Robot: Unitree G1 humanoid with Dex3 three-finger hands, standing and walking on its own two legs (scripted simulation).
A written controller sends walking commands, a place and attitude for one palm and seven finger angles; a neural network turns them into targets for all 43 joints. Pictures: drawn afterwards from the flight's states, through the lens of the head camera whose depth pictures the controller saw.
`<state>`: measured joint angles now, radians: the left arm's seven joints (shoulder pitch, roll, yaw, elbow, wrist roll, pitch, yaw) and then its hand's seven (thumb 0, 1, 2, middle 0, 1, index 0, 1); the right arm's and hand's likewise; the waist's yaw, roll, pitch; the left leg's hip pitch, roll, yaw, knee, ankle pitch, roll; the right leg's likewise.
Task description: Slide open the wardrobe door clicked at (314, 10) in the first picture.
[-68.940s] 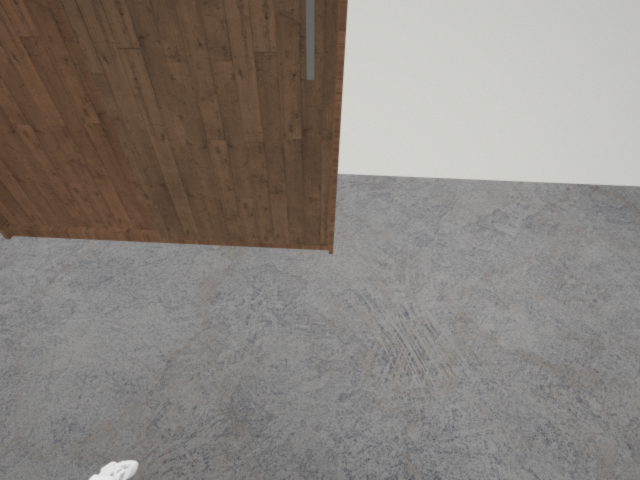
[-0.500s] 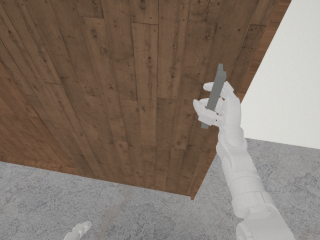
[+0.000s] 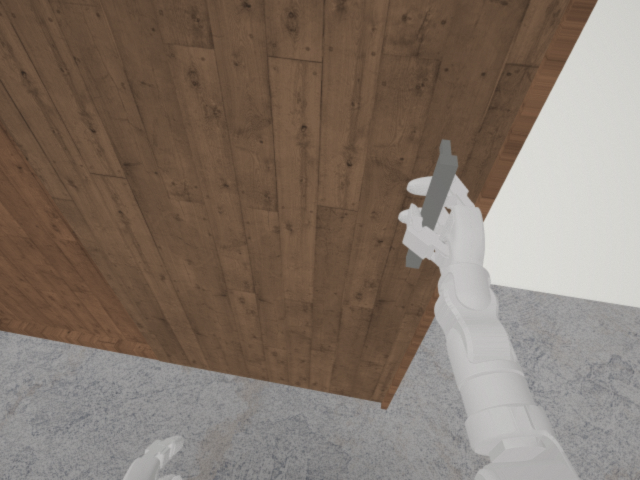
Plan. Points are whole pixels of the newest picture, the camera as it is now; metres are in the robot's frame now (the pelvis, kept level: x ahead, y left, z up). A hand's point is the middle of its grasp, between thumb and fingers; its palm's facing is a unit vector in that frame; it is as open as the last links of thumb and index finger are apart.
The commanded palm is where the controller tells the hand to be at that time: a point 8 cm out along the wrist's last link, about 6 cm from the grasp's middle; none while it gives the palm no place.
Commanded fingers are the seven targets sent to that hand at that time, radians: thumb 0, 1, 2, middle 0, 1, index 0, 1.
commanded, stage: grip the handle and tug to test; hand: right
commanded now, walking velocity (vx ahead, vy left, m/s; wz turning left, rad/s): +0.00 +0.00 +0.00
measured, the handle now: (427, 208) +0.45 -0.09 +0.12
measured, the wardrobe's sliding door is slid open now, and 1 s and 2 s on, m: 0.00 0.00 0.12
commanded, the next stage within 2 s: tug the door sideways, standing still in 0.36 s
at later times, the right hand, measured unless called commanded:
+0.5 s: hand (412, 236) +0.39 -0.07 +0.12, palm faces +0.01 +1.00 +0.02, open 6.0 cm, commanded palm +0.35 -0.11 +0.12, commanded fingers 0.00 -0.90 -0.90 0.45 1.40 0.45 1.40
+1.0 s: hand (412, 233) +0.40 -0.07 +0.11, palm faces -0.03 +0.99 -0.10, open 5.5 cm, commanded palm +0.38 -0.08 +0.12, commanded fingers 0.00 -0.90 -0.90 0.45 1.40 0.45 1.40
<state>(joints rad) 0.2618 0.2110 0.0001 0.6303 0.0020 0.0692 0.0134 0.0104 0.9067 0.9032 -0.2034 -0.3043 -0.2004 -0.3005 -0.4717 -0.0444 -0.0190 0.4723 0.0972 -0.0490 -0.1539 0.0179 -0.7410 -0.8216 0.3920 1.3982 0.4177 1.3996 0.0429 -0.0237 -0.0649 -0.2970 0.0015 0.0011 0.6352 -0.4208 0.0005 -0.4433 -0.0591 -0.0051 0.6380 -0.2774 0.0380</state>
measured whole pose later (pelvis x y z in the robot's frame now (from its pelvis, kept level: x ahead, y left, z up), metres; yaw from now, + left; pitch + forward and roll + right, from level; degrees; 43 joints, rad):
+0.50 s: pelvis +0.05 +0.00 +0.01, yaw +2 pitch +4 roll -1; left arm 0.26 0.21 0.00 0.54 0.00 0.10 -0.01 0.01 0.91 0.90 -0.20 -0.30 -0.20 -0.30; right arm -0.12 -0.03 0.03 0.04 0.10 0.08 -0.14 0.02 -0.78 -0.78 0.24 1.34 0.28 1.31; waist 0.04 -0.03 -0.08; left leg -0.19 0.01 0.00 0.58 -0.41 0.00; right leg -0.31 -0.07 -0.04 0.57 -0.31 0.03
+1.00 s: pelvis +0.06 +0.00 +0.01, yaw -4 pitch +4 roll +0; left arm 0.14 0.17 -0.01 0.59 0.03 0.10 0.02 0.01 0.91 0.90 -0.20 -0.30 -0.20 -0.30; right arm -0.24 -0.07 0.19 0.13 0.05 -0.02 -0.13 -0.04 -0.73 -0.79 0.42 1.40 0.37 1.39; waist -0.02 -0.05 0.01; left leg -0.28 0.01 0.01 0.82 -0.38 -0.02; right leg -0.30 -0.04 0.02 0.56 -0.33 0.03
